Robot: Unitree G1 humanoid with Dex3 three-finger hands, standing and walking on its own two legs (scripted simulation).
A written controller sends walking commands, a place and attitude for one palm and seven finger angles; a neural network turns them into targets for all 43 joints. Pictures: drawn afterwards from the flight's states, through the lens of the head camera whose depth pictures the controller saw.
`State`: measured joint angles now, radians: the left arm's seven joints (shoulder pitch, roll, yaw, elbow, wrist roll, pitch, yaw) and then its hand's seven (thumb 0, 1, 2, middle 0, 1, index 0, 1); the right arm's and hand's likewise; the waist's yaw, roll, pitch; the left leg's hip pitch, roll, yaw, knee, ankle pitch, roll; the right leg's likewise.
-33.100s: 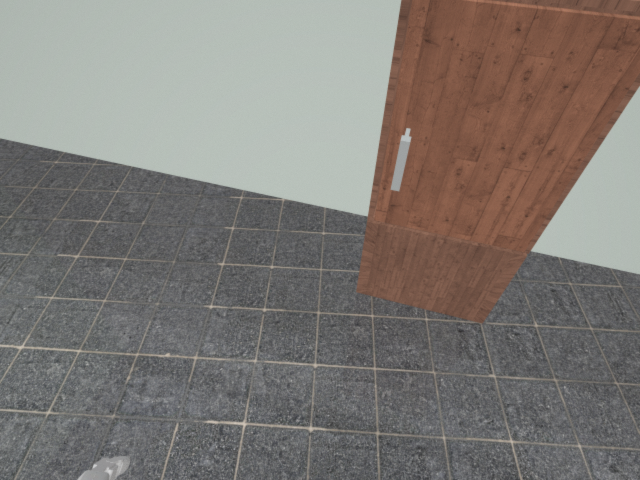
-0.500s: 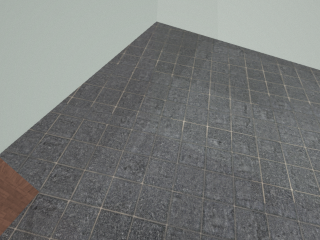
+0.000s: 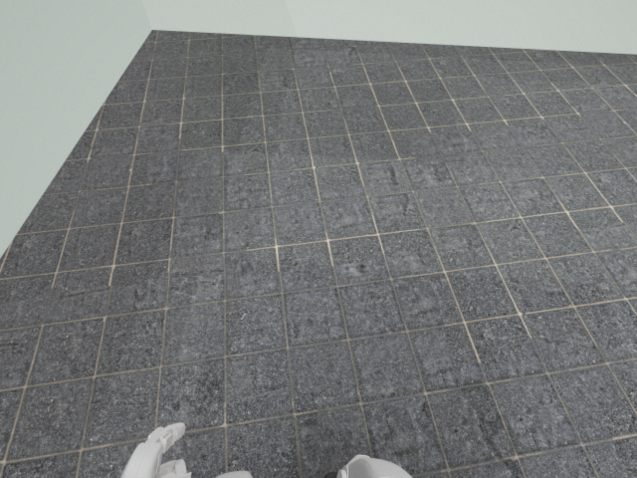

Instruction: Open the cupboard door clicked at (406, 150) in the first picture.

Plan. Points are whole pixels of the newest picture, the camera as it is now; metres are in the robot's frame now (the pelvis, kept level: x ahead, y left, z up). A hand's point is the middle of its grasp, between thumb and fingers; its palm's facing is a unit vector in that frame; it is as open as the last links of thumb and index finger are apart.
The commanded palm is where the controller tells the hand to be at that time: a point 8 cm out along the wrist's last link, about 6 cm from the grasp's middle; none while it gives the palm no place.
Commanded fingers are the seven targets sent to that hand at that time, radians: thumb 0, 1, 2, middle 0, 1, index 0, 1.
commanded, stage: walk to a spot facing it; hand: left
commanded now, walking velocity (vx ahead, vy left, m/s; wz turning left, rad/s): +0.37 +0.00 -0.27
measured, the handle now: out of the picture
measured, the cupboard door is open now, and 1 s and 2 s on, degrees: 39 39 39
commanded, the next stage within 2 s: turn to face it in 0.54 s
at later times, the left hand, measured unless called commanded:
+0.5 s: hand (212, 464) +0.15 +0.16 -0.15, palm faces +0.01 -0.99 -0.16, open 7.4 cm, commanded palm none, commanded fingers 0.00 0.90 0.90 -0.20 -0.30 -0.20 -0.30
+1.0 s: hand (279, 209) +0.60 +0.10 -0.14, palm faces -0.13 -0.97 -0.21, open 7.4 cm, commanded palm none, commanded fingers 0.00 0.90 0.90 -0.20 -0.30 -0.20 -0.30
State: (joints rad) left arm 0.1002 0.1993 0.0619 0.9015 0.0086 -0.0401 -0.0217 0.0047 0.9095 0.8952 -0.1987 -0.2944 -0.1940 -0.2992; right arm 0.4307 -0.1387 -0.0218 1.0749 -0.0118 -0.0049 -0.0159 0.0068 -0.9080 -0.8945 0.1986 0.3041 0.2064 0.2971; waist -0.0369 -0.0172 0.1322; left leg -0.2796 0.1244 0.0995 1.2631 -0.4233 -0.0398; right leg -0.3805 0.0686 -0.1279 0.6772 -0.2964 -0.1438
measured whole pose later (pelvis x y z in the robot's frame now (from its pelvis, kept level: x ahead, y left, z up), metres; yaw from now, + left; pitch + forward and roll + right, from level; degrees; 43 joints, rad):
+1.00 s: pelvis +0.44 -0.06 +0.01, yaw -4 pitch +1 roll +0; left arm 0.05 0.17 0.03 0.94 0.02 -0.04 0.01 0.00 0.91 0.90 -0.20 -0.29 -0.19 -0.30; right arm 0.46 -0.12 -0.02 1.13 -0.01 0.00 -0.03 0.00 -0.91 -0.89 0.20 0.30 0.21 0.30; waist -0.07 0.01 0.08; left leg -0.22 0.01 0.04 0.76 -0.50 -0.01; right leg -0.38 -0.03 -0.11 0.62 -0.27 -0.03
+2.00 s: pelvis +0.51 -0.11 +0.03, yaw +33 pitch +1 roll +3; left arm 0.22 0.17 0.04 0.89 0.03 0.00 0.02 0.01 0.92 0.89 -0.21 -0.30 -0.20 -0.30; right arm 0.11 -0.25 -0.08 0.92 -0.02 0.08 0.03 0.00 -0.91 -0.90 0.19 0.30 0.20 0.30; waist 0.00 -0.01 0.12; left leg -0.43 0.03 0.06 0.92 -0.43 -0.08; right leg -0.21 -0.12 -0.20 0.52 -0.31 -0.02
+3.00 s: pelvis +0.53 -0.14 +0.01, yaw +69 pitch +0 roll +0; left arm 0.19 0.26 0.08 0.92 0.02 0.07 0.01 0.01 0.91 0.89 -0.20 -0.30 -0.20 -0.30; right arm 0.12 -0.22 -0.05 0.89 -0.03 0.03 0.01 0.00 -0.91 -0.89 0.20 0.30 0.20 0.30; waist 0.02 -0.07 0.11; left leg -0.31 0.00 0.05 0.60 -0.30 0.02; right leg -0.45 -0.11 -0.08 1.07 -0.49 0.08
